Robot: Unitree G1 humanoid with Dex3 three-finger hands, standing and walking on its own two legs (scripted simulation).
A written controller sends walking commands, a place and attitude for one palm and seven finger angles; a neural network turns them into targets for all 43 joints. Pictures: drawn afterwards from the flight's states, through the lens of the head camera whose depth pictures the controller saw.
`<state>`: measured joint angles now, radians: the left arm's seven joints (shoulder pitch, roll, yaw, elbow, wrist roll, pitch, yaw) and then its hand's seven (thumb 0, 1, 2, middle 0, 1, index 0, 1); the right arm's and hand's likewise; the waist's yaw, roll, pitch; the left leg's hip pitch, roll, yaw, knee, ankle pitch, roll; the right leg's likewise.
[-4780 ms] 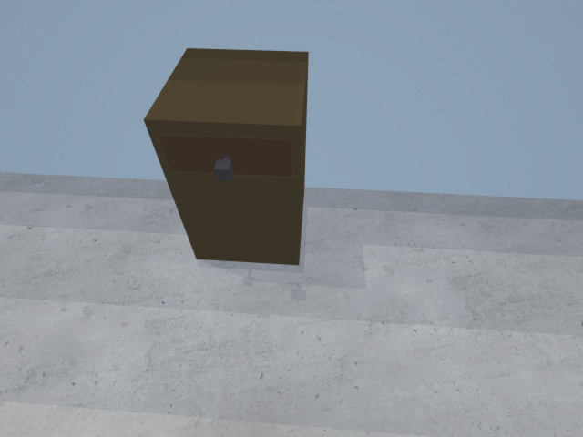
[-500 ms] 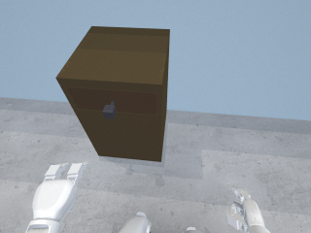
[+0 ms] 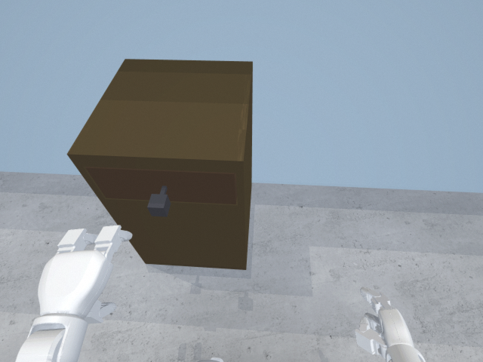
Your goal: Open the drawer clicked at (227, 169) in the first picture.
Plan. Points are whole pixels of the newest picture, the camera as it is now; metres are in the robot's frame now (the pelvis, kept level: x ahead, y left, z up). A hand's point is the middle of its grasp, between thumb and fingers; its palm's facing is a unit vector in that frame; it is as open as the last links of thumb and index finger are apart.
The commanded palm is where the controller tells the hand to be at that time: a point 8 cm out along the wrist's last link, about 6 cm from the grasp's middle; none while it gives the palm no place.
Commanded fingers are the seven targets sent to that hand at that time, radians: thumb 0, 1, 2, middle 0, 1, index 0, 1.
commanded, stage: raise the hand with hooked fingers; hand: left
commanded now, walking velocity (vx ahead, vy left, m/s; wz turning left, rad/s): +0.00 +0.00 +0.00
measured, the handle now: (161, 199) +0.51 +0.28 -0.17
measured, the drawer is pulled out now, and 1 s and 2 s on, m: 0.00 0.00 0.00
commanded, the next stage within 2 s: move the hooked fingers above the handle in 0.96 s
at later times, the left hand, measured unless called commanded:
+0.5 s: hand (100, 217) +0.29 +0.25 +0.10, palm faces +0.09 -0.07 -0.99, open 13.7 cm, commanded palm +0.26 +0.25 +0.15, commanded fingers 0.00 -0.50 0.30 -0.30 -1.20 -0.30 -1.20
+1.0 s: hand (106, 218) +0.29 +0.23 +0.11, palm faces +0.10 -0.07 -0.99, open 13.8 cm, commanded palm +0.26 +0.23 +0.16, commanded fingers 0.00 -0.50 0.30 -0.30 -1.20 -0.30 -1.20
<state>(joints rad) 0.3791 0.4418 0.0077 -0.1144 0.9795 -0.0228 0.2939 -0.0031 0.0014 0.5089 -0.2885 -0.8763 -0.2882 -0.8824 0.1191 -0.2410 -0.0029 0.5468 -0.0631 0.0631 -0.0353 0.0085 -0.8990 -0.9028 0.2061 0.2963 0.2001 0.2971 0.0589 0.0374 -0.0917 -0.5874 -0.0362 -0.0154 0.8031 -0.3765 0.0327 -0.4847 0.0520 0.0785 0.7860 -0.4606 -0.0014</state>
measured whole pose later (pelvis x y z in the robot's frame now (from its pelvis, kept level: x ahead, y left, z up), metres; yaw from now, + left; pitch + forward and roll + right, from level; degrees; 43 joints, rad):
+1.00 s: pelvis -0.01 -0.02 +0.02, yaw +1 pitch +3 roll +0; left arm -0.07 0.47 -0.06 0.10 0.94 0.02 0.15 0.00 -0.49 0.30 -0.32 -1.20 -0.32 -1.20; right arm 0.14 -0.25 -0.02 0.61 0.01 0.12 -0.03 0.01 -0.90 -0.90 0.20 0.30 0.20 0.30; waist 0.07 0.08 -0.05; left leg -0.39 -0.04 -0.04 0.59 -0.26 0.01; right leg -0.30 0.04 0.05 0.60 -0.36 -0.02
